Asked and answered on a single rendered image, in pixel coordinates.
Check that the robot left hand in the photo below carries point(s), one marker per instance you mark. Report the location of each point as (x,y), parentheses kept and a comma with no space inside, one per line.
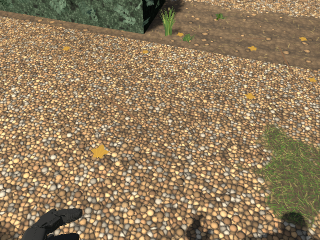
(51,221)

